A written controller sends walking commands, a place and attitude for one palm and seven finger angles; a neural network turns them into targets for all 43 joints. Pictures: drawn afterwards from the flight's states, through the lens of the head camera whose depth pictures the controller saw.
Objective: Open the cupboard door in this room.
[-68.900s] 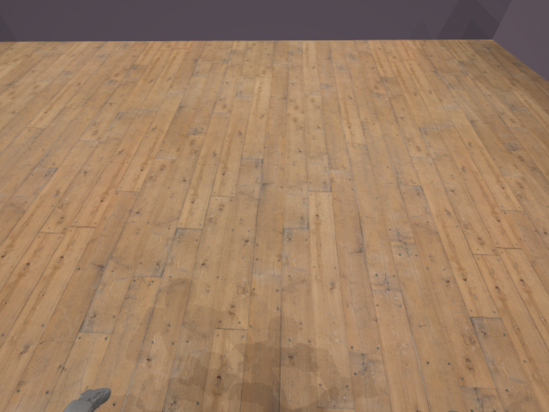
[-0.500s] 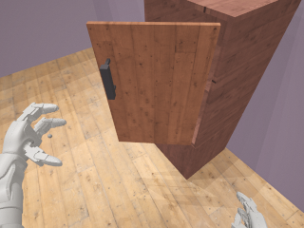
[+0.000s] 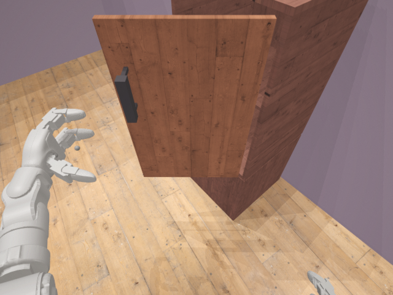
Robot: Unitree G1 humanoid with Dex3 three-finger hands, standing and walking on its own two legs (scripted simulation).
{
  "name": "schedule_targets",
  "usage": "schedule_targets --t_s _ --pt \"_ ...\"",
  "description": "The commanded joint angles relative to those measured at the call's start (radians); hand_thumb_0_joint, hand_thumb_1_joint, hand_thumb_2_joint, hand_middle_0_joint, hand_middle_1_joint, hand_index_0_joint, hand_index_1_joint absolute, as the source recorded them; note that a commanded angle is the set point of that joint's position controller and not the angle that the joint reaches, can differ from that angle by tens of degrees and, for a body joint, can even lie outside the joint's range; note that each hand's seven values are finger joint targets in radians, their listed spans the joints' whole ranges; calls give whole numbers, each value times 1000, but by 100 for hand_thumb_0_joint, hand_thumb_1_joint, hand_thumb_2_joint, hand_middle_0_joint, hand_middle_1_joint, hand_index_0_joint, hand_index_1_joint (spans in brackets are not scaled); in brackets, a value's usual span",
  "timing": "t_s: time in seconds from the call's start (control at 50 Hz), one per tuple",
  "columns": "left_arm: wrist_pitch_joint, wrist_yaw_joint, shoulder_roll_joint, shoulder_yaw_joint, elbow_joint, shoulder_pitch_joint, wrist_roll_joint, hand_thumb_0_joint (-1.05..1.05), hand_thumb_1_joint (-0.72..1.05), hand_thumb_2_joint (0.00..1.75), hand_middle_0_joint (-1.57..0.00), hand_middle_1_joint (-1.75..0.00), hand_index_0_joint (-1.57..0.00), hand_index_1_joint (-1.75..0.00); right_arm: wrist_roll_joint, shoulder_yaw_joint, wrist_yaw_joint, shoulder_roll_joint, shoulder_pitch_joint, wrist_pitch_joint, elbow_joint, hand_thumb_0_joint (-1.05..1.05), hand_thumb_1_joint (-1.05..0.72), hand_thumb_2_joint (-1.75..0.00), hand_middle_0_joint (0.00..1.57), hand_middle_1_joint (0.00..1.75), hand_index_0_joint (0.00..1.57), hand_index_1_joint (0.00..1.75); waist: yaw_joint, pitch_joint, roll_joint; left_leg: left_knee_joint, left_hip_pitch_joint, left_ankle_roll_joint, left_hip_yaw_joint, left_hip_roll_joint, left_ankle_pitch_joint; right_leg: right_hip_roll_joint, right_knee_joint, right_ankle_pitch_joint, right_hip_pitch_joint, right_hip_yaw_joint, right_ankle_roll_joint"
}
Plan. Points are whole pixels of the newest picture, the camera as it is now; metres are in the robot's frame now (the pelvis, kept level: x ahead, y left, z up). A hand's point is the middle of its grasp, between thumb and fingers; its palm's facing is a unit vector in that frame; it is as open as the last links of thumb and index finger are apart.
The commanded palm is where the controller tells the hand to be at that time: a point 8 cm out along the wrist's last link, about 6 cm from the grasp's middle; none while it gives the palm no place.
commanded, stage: move the hooked fingers beside the handle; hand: left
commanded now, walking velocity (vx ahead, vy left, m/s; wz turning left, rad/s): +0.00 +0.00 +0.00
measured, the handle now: (129, 95) +0.55 +0.18 +0.10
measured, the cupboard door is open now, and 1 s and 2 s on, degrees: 49 49 49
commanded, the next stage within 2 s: none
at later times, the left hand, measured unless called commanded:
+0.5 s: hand (90, 127) +0.42 +0.24 +0.11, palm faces +0.03 -1.00 -0.01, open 14.0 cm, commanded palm +0.40 +0.29 +0.11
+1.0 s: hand (97, 106) +0.49 +0.24 +0.11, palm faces +0.02 -1.00 +0.00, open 14.0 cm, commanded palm +0.47 +0.30 +0.10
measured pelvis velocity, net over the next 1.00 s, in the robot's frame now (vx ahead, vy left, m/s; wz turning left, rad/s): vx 0.00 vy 0.00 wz -0.02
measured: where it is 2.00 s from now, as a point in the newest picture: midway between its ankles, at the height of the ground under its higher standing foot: outside the picture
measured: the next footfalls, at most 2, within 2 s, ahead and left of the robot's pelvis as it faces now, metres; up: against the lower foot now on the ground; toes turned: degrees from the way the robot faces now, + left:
none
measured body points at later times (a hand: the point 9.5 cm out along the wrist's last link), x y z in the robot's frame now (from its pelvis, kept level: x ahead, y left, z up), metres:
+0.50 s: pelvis +0.00 +0.00 +0.00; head +0.05 +0.00 +0.44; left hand +0.41 +0.29 +0.12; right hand +0.09 -0.27 -0.11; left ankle +0.00 +0.12 -0.72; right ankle +0.01 -0.12 -0.72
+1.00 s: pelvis +0.00 +0.00 -0.01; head +0.10 +0.02 +0.43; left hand +0.49 +0.30 +0.11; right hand +0.00 -0.27 -0.12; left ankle +0.00 +0.12 -0.72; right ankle +0.01 -0.12 -0.72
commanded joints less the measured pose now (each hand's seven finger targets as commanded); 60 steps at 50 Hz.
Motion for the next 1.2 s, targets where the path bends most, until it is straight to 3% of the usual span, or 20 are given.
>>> schedule_targets --t_s 0.0,0.06,0.2,0.28,0.3,0.38,0.42,0.48,0.5,0.56,0.58,0.62,0.66,0.72,0.76,0.9,0.94,1.02,1.1,1.18 --pt "-103 5 312 75 -184 -416 -21 0 -50 30 -30 -120 -30 -120 -4 -56 -15 -142 -16 -32 -120 0 -90 -90 20 30 20 30 1 -286 16 -77 120 31 -46 -36 240 44 -66 266 107 26 -20" --pt "-104 -5 286 47 -156 -430 -14 0 -50 30 -30 -120 -30 -120 -3 -58 -14 -141 -11 -25 -115 0 -90 -90 20 30 20 30 4 -297 70 -76 126 27 -48 -40 247 41 -61 267 93 23 -25" --pt "-90 -7 267 19 -88 -477 -11 0 -50 30 -30 -120 -30 -120 -4 -61 -2 -147 14 5 -115 0 -90 -90 20 30 20 30 -7 -291 23 -64 110 29 -52 -37 282 46 -52 304 80 16 -25" --pt "-114 16 318 53 -65 -537 3 0 -50 30 -30 -120 -30 -120 -8 -63 2 -151 28 22 -112 0 -90 -90 20 30 20 30 -6 -301 23 -52 99 29 -51 -36 282 45 -42 304 79 22 -25" --pt "-119 18 287 20 -61 -571 8 0 -50 30 -30 -120 -30 -120 -7 -60 4 -145 26 25 -110 0 -90 -90 20 30 20 30 -20 -297 44 -50 103 30 -48 -39 277 45 -44 302 63 25 -23" --pt "-142 32 330 37 19 -649 27 0 -50 30 -30 -120 -30 -120 -11 -61 4 -154 48 42 -93 0 -90 -90 20 30 20 30 -34 -293 8 -38 75 35 -47 -37 231 46 -42 266 47 30 -20" --pt "-150 26 362 52 74 -685 37 0 -50 30 -30 -120 -30 -120 -10 -61 3 -156 52 50 -87 0 -90 -90 20 30 20 30 -36 -305 42 -35 62 33 -46 -39 217 45 -38 260 43 35 -21" --pt "-163 16 350 22 133 -752 46 0 -50 30 -30 -120 -30 -120 -13 -59 3 -159 72 62 -76 0 -90 -90 20 30 20 30 -53 -316 15 -23 50 35 -52 -37 212 46 -30 255 27 32 -21" --pt "-165 11 338 8 149 -767 48 0 -50 30 -30 -120 -30 -120 -13 -58 4 -160 73 64 -77 0 -90 -90 20 30 20 30 -56 -335 42 -18 53 35 -51 -40 222 46 -24 268 23 36 -20" --pt "-181 10 377 26 182 -821 60 0 -50 30 -30 -120 -30 -120 -18 -60 5 -165 92 75 -66 0 -90 -90 20 30 20 30 -63 -358 65 -6 49 31 -57 -38 228 45 -14 266 4 34 -20" --pt "-182 9 378 31 210 -810 56 0 -50 30 -30 -120 -30 -120 -19 -62 7 -166 103 81 -64 0 -90 -90 20 30 20 30 -63 -365 29 4 42 35 -56 -36 244 49 -9 284 12 36 -20" --pt "-190 9 413 59 223 -819 57 0 -50 30 -30 -120 -30 -120 -21 -64 8 -170 114 89 -62 0 -90 -90 20 30 20 30 -58 -397 33 8 30 34 -53 -37 259 48 -2 310 32 40 -16" --pt "-192 8 401 49 239 -824 59 0 -50 30 -30 -120 -30 -120 -23 -63 13 -169 121 97 -67 0 -90 -90 20 30 20 30 -61 -398 42 10 19 33 -54 -38 257 49 2 308 24 38 -16" --pt "-187 9 482 99 299 -829 75 0 -50 30 -30 -120 -30 -120 -24 -65 12 -179 146 118 -59 0 -90 -90 20 30 20 30 -61 -386 21 18 -28 38 -49 -35 255 50 7 321 29 42 -13" --pt "-179 7 465 66 326 -867 86 0 -50 30 -30 -120 -30 -120 -21 -63 13 -180 152 126 -60 0 -90 -90 20 30 20 30 -82 -348 27 19 -50 39 -48 -35 221 50 2 289 -8 43 -11" --pt "-218 -6 548 116 299 -944 92 0 -50 30 -30 -120 -30 -120 -31 -67 16 -183 199 151 -54 0 -90 -90 20 30 20 30 -90 -466 81 47 -7 41 -51 -31 302 62 22 350 11 51 -11" --pt "-203 -14 551 106 348 -944 97 0 -50 30 -30 -120 -30 -120 -28 -66 15 -188 204 160 -49 0 -90 -90 20 30 20 30 -105 -418 79 49 -36 41 -49 -29 268 61 13 324 -21 50 -8" --pt "-175 -26 518 66 393 -968 110 0 -50 30 -30 -120 -30 -120 -33 -67 19 -191 227 171 -45 0 -90 -90 20 30 20 30 -123 -407 107 57 -11 40 -55 -24 287 66 14 304 -80 38 -11" --pt "-184 -33 510 87 360 -914 91 0 -50 30 -30 -120 -30 -120 -40 -72 25 -192 242 182 -60 0 -90 -90 20 30 20 30 -100 -469 91 66 30 33 -65 -15 378 72 35 342 -76 25 -15" --pt "-201 -22 454 69 264 -887 77 0 -50 30 -30 -120 -30 -120 -43 -80 39 -183 242 195 -73 0 -90 -90 20 30 20 30 -90 -509 143 81 109 26 -72 -4 497 78 48 365 -104 15 -19"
